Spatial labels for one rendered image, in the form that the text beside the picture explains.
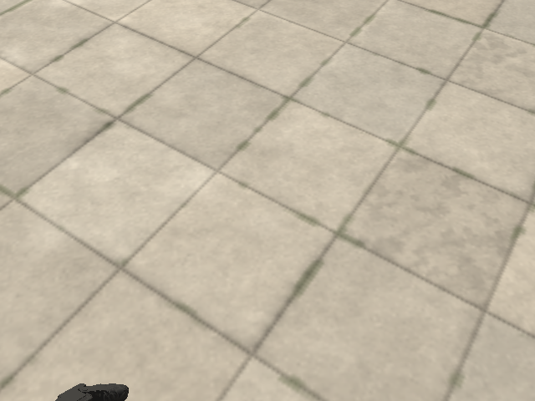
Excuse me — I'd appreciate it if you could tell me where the left robot hand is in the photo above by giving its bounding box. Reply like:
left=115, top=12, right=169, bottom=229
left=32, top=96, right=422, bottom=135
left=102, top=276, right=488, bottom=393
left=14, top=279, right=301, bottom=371
left=55, top=383, right=129, bottom=401

